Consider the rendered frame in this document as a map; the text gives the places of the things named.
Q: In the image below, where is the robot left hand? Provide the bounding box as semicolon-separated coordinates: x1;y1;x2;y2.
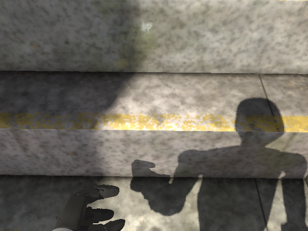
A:
55;183;125;231

